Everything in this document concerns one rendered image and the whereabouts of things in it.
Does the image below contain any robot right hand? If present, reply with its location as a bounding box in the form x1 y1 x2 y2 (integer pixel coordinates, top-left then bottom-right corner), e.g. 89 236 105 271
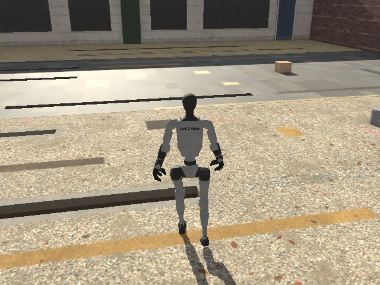
210 160 224 171

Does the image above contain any robot left shin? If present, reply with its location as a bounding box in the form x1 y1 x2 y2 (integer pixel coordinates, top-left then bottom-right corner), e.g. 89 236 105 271
175 190 185 227

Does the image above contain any right robot foot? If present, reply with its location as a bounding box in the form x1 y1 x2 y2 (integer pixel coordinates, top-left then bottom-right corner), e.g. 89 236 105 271
200 235 209 246

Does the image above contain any robot right upper arm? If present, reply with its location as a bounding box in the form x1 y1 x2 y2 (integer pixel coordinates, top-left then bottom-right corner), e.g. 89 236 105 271
202 119 219 151

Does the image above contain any robot left hand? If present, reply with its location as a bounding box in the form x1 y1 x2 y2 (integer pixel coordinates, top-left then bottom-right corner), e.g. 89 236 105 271
153 167 166 182

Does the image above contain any right robot forearm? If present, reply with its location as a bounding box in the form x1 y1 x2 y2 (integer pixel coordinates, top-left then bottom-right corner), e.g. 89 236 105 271
213 142 223 162

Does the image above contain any left robot forearm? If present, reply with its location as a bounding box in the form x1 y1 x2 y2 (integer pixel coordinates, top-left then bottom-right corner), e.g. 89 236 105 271
154 143 167 169

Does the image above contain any robot left upper arm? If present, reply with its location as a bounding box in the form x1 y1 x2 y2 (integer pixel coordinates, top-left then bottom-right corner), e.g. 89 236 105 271
161 119 178 153

